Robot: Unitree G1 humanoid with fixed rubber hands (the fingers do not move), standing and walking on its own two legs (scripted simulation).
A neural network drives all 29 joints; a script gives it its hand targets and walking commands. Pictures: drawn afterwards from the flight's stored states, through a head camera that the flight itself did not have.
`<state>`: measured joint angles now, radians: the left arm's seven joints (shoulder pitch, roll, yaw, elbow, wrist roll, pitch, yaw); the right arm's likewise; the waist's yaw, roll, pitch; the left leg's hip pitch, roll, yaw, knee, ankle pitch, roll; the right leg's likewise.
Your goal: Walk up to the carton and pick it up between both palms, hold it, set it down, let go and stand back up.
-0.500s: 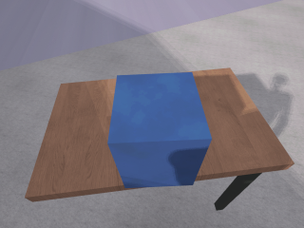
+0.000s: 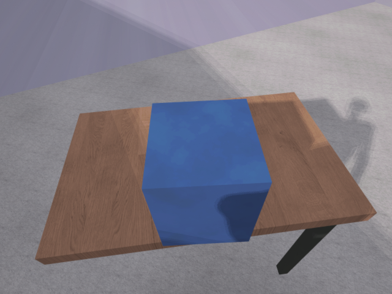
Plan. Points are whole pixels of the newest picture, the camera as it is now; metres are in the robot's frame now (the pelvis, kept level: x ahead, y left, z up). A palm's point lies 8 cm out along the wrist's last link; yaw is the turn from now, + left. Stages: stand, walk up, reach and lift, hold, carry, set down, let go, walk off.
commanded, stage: stand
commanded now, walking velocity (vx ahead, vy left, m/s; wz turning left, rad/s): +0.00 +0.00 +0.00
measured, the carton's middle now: (202, 175) +0.37 +0.00 +0.04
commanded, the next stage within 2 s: none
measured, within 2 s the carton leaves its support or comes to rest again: neither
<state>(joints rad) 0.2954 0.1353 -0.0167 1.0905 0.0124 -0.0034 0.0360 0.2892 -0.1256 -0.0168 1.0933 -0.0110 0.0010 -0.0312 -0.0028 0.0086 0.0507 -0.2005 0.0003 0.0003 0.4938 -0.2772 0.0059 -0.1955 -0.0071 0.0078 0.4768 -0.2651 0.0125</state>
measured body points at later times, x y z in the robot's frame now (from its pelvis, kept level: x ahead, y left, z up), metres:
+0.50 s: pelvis +0.00 +0.00 +0.00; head +0.02 -0.01 +0.45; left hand -0.02 +0.20 -0.16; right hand -0.02 -0.21 -0.16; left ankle -0.01 +0.12 -0.74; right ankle -0.01 -0.13 -0.74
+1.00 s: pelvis +0.00 -0.01 +0.00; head +0.02 -0.01 +0.45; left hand -0.02 +0.20 -0.16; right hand -0.03 -0.20 -0.16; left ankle -0.01 +0.12 -0.74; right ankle -0.01 -0.13 -0.74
